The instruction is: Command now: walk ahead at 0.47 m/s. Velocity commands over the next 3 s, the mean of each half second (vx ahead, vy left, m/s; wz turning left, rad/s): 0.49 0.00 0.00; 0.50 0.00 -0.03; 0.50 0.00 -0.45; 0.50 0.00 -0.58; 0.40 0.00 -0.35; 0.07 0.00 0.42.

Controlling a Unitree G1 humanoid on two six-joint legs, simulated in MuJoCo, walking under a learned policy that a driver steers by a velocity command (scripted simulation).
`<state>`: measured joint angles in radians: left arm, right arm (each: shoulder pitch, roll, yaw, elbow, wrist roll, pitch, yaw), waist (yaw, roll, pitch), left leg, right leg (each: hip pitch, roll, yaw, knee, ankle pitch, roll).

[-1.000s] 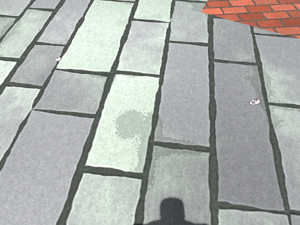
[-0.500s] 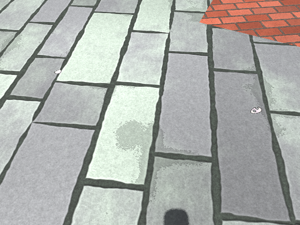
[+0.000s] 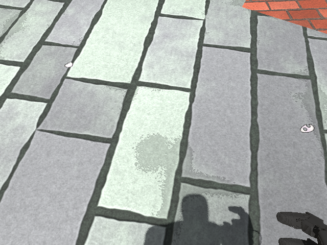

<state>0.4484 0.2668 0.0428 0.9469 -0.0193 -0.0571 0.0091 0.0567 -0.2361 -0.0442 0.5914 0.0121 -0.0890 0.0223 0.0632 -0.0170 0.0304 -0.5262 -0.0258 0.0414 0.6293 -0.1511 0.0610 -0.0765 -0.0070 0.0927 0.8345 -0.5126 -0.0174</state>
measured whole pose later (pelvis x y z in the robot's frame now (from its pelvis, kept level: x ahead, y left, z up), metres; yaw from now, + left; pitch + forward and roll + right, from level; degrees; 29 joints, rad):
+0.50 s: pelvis +0.26 -0.05 +0.01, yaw +1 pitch +3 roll +2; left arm 0.06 0.26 0.03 0.73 -0.01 -0.10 -0.03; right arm 0.38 -0.30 -0.05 0.86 0.02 -0.06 0.00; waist -0.07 0.00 0.01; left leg -0.07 0.01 0.00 0.55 -0.43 0.00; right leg -0.48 -0.02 -0.02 0.54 -0.10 -0.06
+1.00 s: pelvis +0.52 -0.04 +0.02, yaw -1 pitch +2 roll -1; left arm 0.43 0.27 0.04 0.90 -0.02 -0.05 0.00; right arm 0.00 -0.24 -0.02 0.70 0.01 -0.09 0.05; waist 0.10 0.03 0.02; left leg -0.53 0.03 -0.01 0.49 -0.01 0.04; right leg 0.07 0.04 0.00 0.26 -0.37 -0.03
